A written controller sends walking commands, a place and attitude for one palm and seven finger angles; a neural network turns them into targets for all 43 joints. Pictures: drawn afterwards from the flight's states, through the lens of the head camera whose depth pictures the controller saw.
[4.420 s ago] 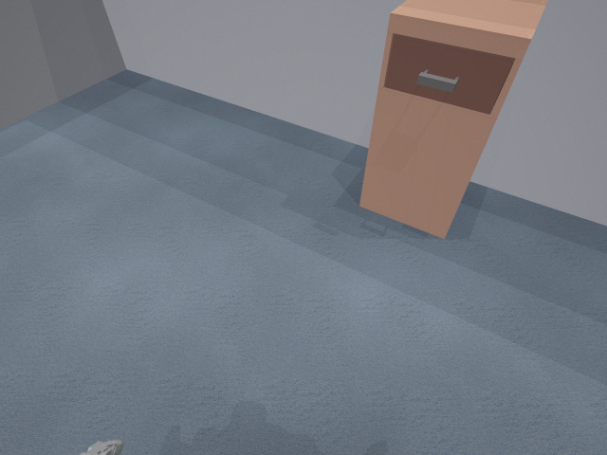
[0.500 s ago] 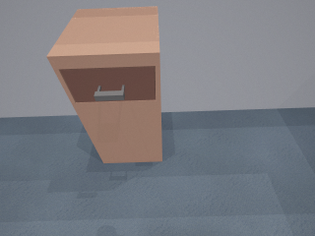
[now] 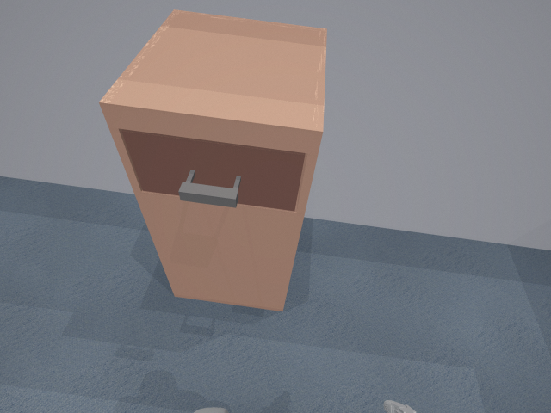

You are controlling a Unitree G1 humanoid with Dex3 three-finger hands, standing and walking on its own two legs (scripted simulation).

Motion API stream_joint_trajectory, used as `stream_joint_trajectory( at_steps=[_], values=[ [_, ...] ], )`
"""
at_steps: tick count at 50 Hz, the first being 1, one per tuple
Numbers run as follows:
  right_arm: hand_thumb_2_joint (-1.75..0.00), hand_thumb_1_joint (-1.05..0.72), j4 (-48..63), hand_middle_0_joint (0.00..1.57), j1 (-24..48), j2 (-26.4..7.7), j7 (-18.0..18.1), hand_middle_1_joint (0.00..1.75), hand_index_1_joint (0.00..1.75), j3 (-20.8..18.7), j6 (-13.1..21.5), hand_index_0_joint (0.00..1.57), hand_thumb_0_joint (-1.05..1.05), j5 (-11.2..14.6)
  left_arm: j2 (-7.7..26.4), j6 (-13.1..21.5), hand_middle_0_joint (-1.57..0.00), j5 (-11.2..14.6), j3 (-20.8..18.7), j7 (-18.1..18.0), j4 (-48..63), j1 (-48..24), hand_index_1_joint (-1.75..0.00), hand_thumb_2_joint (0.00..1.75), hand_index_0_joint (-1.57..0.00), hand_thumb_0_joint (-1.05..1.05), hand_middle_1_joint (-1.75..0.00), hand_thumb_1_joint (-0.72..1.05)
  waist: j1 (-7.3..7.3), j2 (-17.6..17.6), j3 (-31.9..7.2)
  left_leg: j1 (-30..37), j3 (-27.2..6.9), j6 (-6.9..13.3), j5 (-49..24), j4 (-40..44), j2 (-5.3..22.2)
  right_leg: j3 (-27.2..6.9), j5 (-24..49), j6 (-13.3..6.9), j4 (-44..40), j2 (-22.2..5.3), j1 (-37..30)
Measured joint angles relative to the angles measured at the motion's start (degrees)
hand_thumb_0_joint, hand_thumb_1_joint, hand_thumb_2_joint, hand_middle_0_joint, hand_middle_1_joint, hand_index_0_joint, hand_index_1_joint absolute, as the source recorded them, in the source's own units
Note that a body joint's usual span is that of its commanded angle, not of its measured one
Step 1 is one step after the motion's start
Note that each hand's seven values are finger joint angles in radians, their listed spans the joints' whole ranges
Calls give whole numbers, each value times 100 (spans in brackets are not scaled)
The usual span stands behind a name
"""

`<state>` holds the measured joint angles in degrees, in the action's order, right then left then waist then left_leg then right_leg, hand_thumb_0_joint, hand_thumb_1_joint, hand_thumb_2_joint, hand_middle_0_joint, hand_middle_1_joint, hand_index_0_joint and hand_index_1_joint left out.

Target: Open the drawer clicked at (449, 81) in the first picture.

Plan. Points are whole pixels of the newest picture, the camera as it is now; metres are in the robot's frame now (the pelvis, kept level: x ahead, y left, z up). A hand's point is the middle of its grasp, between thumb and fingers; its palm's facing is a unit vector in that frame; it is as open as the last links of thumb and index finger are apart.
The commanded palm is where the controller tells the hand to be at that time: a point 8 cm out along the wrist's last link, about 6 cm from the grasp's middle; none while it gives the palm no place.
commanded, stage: come to a stop and stand still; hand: left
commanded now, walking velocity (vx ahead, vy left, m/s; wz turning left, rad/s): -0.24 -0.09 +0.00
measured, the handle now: (212, 186) +0.53 +0.21 -0.06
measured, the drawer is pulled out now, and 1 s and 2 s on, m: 0.00 0.00 0.00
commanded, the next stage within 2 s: look again from close up in 1.36 s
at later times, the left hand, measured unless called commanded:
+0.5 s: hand out of the picture +0.04 +0.13 -0.14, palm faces +0.03 -0.97 -0.25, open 7.4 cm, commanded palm none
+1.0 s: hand out of the picture -0.03 +0.17 -0.17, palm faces +0.04 -0.98 -0.18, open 7.4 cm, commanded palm none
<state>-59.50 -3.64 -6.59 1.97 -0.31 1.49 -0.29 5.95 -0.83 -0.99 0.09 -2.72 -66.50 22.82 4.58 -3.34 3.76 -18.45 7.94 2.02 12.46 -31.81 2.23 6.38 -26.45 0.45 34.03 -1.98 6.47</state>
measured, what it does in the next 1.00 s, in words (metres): steps on the spot: right foot, then left foot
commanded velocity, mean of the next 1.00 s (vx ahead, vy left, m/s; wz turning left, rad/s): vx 0.00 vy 0.05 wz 0.00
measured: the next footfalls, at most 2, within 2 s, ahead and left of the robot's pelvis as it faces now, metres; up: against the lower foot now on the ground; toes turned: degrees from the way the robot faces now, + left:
right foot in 0.26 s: +0.01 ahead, -0.16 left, +0.00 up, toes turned -5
left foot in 0.64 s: +0.03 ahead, +0.08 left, +0.00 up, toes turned +4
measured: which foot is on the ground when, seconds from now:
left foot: down 0.00-0.26, up 0.28-0.62, down 0.64-1.00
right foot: up 0.00-0.24, down 0.26-1.00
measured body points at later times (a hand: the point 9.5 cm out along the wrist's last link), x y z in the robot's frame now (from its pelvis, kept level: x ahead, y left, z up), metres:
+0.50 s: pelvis -0.02 -0.05 +0.01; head -0.01 -0.07 +0.46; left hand +0.04 +0.19 -0.13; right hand -0.02 -0.31 -0.15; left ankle -0.05 +0.09 -0.69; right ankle -0.03 -0.16 -0.73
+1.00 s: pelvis -0.02 +0.00 +0.01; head -0.01 +0.01 +0.46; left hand -0.03 +0.22 -0.15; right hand +0.02 -0.24 -0.14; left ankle -0.06 +0.09 -0.73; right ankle -0.03 -0.16 -0.73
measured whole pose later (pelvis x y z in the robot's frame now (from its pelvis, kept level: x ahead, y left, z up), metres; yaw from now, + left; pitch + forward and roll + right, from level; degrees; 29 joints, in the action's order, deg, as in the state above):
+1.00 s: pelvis -0.02 +0.00 +0.01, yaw +0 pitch +0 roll +0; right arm -63.1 -12.5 -9.6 2.1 -0.2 0.8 -0.5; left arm 9.4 -1.1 -1.0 -0.3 -1.7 -66.0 15.0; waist 1.4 -1.1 1.6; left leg -6.8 4.4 1.2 17.0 -24.2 0.2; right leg 3.3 -13.6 3.0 24.2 -4.5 9.9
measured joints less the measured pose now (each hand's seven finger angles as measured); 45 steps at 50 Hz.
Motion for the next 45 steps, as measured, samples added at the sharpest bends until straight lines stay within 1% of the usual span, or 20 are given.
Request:
stream_joint_trajectory(
  at_steps=[2, 5, 8, 10, 12, 13, 15, 16, 19, 22, 25, 28, 30, 31, 32, 33, 36, 39, 41, 45],
  values=[
    [-90, -91, 45, 20, 92, 46, 37, 30, 29, -7, -61, 20, 0, -5, 32, -72, -20, -5, -26, 13, 147, -171, -30, 90, -20, 1, -30, 91, -17, 34, 90, -4, 59, 9, -123, 142, -5, -183, -327, 37, 647, -17, 410],
    [-90, -90, 113, 20, 165, 41, 38, 30, 30, -71, -162, 20, 0, -29, 128, -121, -20, -17, -116, 40, 409, -454, -30, 90, -20, 0, -30, 91, -119, 190, 219, -59, 79, 5, -264, 268, 65, -363, -511, 61, 1473, -6, 1017],
    [-90, -90, 122, 20, 98, -35, 6, 30, 30, -157, -243, 21, 0, -55, 298, -144, -20, -19, -232, 49, 651, -716, -30, 90, -20, 0, -30, 91, -228, 327, 255, -117, 74, -67, -353, 289, 154, -436, -432, 67, 1736, -47, 1367],
    [-90, -91, 129, 21, 4, -149, -11, 30, 30, -245, -271, 21, -1, -63, 408, -127, -20, -20, -292, 46, 781, -850, -30, 90, -20, 0, -30, 91, -299, 408, 211, -168, 50, -136, -379, 238, 204, -424, -196, 44, 1388, -97, 1344],
    [-90, -91, 97, 21, -150, -273, -58, 30, 30, -284, -320, 21, -1, -74, 525, -56, -19, -35, -317, 43, 890, -908, -30, 90, -20, 0, -30, 91, -345, 433, 91, -269, 15, -223, -337, 65, 221, -402, 341, 32, 555, -156, 1073],
    [-90, -91, 75, 21, -232, -319, -85, 30, 30, -300, -356, 21, -1, -61, 584, -3, -19, -59, -320, 35, 923, -912, -30, 90, -20, 0, -30, 91, -350, 397, 16, -352, 9, -263, -187, -105, 202, -437, 597, -2, 261, -187, 1006],
    [-90, -91, 16, 20, -422, -463, -141, 30, 30, -337, -463, 20, -1, -53, 569, -15, -19, -90, -277, 43, 912, -956, -30, 90, -19, 0, -30, 91, -398, 515, -81, -429, -226, -279, 535, -472, 168, -345, 684, -66, 317, -126, 976],
    [-90, -91, -24, 20, -530, -521, -164, 30, 30, -347, -513, 20, -1, -61, 547, -30, -19, -95, -255, 54, 914, -948, -30, 90, -19, 0, -30, 91, -392, 535, -160, -457, -344, -261, 761, -715, 117, -330, 697, -94, 233, -104, 926],
    [-90, -91, -124, 20, -822, -639, -208, 30, 29, -344, -519, 20, 0, -85, 483, -39, -19, -90, -209, 96, 900, -920, -30, 90, -20, 0, -30, 91, -395, 492, -326, -438, -539, -235, 812, -1351, -18, -358, 910, -144, -243, -68, 733],
    [-90, -91, -155, 20, -1107, -708, -202, 30, 29, -329, -453, 20, 0, -86, 420, -15, -19, -77, -177, 137, 906, -970, -30, 90, -20, 0, -30, 91, -442, 428, -366, -267, -586, -288, 799, -1523, -83, -324, 1103, -169, -607, -71, 606],
    [-90, -91, -189, 20, -1278, -739, -161, 30, 29, -303, -451, 20, 0, -76, 353, 44, -20, -70, -161, 145, 935, -1049, -30, 90, -20, 0, -30, 91, -434, 374, -299, -23, -591, -355, 1027, -1325, -124, -280, 1187, -166, -755, -103, 581],
    [-90, -91, -199, 20, -1312, -714, -119, 30, 29, -269, -464, 20, 0, -53, 339, 71, -20, -65, -183, 115, 921, -1120, -30, 90, -20, 0, -30, 91, -404, 317, -190, 204, -575, -402, 1193, -938, -151, -229, 1215, -126, -773, -157, 605],
    [-90, -91, -179, 20, -1278, -673, -97, 30, 29, -245, -443, 20, 0, -38, 369, 50, -20, -56, -196, 100, 868, -1138, -30, 90, -20, 0, -30, 91, -393, 276, -132, 398, -536, -409, 1006, -460, -154, -209, 1202, -75, -711, -192, 651],
    [-90, -91, -161, 20, -1259, -649, -89, 30, 29, -230, -410, 20, 0, -35, 390, 27, -20, -44, -203, 93, 829, -1136, -30, 90, -20, 0, -30, 91, -397, 264, -114, 539, -505, -398, 745, -100, -141, -200, 1173, -41, -638, -199, 689],
    [-90, -91, -133, 20, -1255, -641, -85, 30, 29, -213, -359, 20, 0, -36, 400, -5, -20, -26, -207, 90, 793, -1123, -30, 90, -20, 0, -30, 91, -404, 304, -116, 680, -511, -360, 393, 261, -86, -171, 1125, -4, -534, -168, 744],
    [-90, -91, -124, 20, -1243, -627, -78, 30, 29, -201, -308, 20, 0, -47, 409, -43, -20, -10, -212, 91, 751, -1117, -30, 90, -20, 0, -30, 91, -418, 351, -126, 746, -547, -295, 420, 424, -45, -133, 1066, 34, -416, -134, 809],
    [-90, -91, -177, 20, -1131, -405, -67, 30, 29, -109, -264, 20, 0, -68, 520, -146, -20, -4, -233, 92, 589, -1095, -30, 90, -20, 0, -30, 91, -352, 155, -126, 753, -469, -188, 553, 355, -131, -216, 1062, 98, -392, -216, 803],
    [-90, -91, -204, 20, -1029, -224, -50, 30, 29, -18, -208, 20, 0, -57, 551, -153, -20, -9, -190, 115, 420, -1035, -30, 90, -20, 0, -30, 91, -298, 110, -150, 857, -409, -151, 490, 502, -163, -272, 1140, 152, -565, -234, 706],
    [-90, -93, -247, 20, -962, -232, 20, 30, 30, -28, -192, 20, 1, -58, 512, -122, -20, -7, -149, 125, 322, -981, -30, 90, -20, 0, -30, 91, -293, 158, -160, 917, -400, -132, 467, 571, -168, -276, 1204, 186, -705, -232, 615],
    [-90, -94, -297, 20, -887, -293, 3, 30, 30, -14, -117, 20, 1, -28, 426, -64, -19, -5, -85, 120, 166, -865, -30, 90, -20, 0, -30, 91, -302, 216, -189, 1028, -370, -103, 454, 677, -183, -297, 1274, 226, -886, -236, 480]
  ],
)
